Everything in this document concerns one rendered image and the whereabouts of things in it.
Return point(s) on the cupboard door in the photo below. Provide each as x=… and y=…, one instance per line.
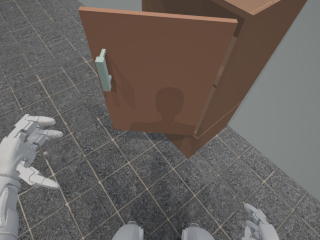
x=162, y=66

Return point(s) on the right robot shin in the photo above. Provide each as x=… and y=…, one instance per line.
x=194, y=225

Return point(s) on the left robot shin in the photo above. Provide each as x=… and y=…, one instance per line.
x=132, y=222

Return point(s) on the left robot hand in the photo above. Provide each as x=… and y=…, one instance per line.
x=13, y=150

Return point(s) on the robot shin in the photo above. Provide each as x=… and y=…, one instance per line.
x=132, y=222
x=194, y=225

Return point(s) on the robot left forearm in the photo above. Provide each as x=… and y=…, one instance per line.
x=9, y=219

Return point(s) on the right robot hand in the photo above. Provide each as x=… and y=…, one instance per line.
x=261, y=230

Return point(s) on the handle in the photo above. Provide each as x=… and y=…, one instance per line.
x=104, y=76

